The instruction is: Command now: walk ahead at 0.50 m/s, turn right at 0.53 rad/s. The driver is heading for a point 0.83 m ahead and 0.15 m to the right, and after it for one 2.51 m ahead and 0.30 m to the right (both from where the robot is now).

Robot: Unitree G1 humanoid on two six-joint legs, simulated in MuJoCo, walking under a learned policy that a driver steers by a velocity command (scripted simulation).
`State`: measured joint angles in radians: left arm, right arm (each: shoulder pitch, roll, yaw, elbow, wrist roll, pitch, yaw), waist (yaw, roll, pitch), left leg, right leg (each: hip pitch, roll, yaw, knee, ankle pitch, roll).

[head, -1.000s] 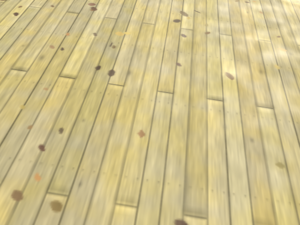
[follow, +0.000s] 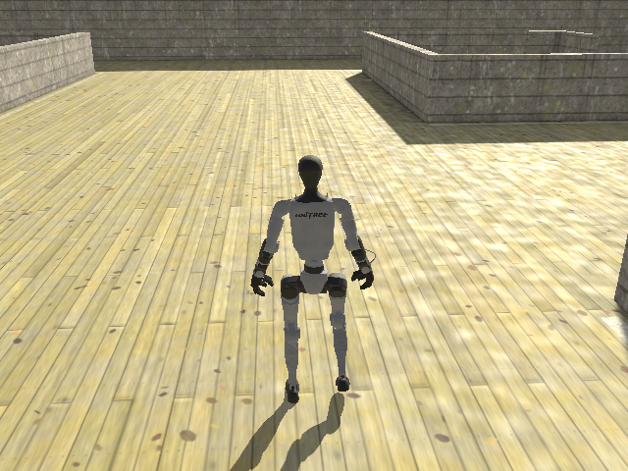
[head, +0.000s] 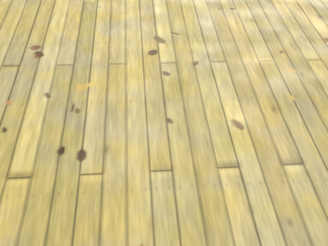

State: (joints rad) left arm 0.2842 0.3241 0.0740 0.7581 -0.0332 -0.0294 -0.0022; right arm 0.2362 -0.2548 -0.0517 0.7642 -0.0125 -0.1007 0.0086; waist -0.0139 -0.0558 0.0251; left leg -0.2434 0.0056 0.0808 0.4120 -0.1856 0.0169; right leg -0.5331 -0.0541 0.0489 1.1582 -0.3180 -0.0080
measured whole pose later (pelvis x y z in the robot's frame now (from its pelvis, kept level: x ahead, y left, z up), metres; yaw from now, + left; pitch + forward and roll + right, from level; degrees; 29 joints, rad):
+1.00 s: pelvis +0.56 -0.12 -0.01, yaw -16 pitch +1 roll +0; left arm 0.29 0.29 0.04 0.75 0.00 -0.08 0.00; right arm 0.21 -0.29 -0.05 0.74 0.01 -0.08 0.04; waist 0.00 -0.01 0.03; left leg -0.35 -0.09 -0.01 0.47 -0.15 0.08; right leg -0.36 0.01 0.05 1.15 -0.38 -0.02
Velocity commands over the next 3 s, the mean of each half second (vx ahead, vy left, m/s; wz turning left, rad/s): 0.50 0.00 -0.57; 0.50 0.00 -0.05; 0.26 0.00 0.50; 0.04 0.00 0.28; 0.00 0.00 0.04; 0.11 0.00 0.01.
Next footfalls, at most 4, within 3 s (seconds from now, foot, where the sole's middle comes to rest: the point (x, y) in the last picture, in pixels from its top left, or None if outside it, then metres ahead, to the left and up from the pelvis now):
0.34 right None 0.32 -0.17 -0.78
0.86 left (179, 201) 0.68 -0.08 -0.78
1.32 right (226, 163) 0.88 -0.31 -0.78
1.76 left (174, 176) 0.80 -0.06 -0.78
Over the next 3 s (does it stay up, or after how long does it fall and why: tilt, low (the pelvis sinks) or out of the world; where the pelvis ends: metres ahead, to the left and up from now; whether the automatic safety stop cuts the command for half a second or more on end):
stays up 0.81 -0.17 -0.01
